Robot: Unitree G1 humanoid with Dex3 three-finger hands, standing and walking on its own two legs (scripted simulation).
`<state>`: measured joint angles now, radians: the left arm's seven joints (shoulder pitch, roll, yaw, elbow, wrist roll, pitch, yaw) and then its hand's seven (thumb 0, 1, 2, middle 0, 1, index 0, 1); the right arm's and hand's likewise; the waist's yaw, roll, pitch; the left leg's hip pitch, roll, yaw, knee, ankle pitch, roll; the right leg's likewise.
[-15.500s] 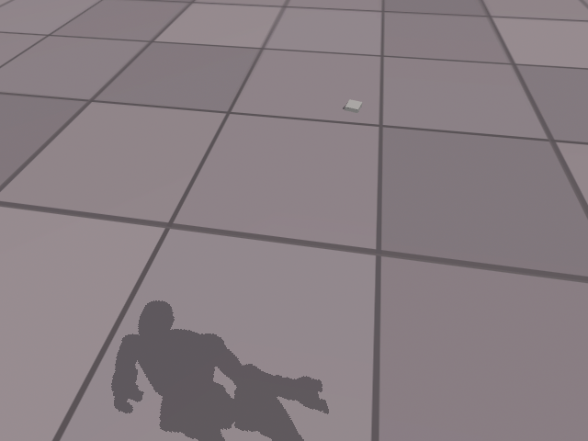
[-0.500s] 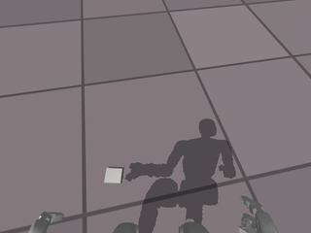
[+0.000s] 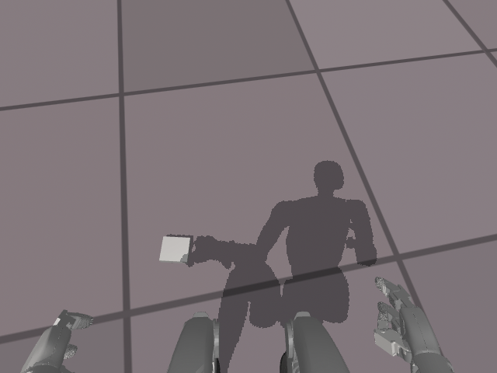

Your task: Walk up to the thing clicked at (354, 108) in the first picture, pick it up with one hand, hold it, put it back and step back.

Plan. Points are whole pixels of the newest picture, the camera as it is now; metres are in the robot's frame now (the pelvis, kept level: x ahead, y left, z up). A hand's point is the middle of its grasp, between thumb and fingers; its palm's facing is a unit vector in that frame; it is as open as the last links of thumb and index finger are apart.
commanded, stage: rise first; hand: left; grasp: from above
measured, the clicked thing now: (175, 249) +0.48 +0.24 -0.62
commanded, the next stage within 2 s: none
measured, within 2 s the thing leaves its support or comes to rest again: neither
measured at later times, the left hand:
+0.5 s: hand (120, 292) +0.30 +0.31 -0.34, palm faces -0.51 -0.29 -0.81, open 13.6 cm
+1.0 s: hand (133, 270) +0.37 +0.31 -0.43, palm faces -0.49 -0.05 -0.87, open 13.6 cm
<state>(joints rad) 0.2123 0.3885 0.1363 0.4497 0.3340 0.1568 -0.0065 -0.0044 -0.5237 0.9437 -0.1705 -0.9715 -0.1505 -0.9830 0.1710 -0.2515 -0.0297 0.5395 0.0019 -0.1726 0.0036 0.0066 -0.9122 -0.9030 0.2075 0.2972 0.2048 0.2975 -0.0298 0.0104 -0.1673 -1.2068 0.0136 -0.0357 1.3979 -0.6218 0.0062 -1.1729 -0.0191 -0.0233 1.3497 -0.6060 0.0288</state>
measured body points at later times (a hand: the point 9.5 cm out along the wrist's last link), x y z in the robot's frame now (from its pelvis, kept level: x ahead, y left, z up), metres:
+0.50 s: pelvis -0.07 -0.01 -0.21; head +0.15 +0.01 +0.19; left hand +0.32 +0.32 -0.29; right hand +0.06 -0.29 -0.34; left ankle +0.01 +0.11 -0.60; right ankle +0.01 -0.14 -0.60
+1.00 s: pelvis -0.08 +0.00 -0.28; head +0.15 +0.05 +0.10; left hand +0.39 +0.31 -0.38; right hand -0.03 -0.29 -0.39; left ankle +0.01 +0.11 -0.60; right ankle +0.01 -0.14 -0.60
